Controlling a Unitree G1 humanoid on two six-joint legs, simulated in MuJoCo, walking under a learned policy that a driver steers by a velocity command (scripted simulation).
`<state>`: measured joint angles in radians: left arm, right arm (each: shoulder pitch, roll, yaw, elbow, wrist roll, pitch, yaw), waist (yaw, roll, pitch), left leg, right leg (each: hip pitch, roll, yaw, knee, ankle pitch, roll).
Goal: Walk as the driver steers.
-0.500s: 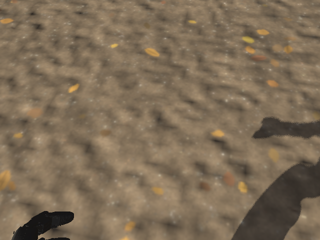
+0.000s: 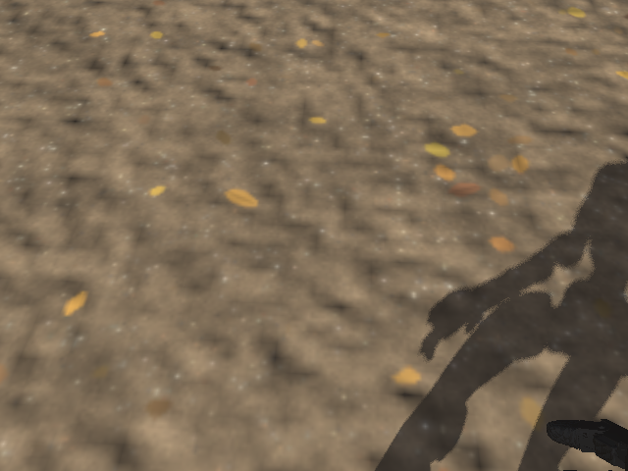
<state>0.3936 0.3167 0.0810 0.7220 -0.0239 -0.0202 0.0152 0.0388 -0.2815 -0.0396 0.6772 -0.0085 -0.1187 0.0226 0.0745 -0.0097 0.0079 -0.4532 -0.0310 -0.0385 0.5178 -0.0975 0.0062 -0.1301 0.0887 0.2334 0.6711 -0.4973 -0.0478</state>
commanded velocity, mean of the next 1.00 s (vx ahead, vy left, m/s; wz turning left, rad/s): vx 0.45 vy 0.00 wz -0.42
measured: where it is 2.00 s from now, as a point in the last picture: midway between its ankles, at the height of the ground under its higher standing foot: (455, 398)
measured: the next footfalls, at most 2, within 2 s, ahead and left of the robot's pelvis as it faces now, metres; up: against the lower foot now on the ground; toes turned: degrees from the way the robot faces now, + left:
right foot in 0.50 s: +0.38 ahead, -0.19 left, +0.00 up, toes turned -21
left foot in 0.98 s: +0.73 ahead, -0.12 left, +0.00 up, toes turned -23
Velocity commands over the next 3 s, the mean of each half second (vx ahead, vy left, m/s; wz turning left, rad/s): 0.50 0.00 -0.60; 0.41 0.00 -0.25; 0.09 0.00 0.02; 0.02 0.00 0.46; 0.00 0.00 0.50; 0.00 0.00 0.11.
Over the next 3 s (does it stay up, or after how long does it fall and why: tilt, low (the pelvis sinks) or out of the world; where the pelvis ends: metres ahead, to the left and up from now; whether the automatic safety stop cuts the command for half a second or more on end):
stays up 0.63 -0.18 0.02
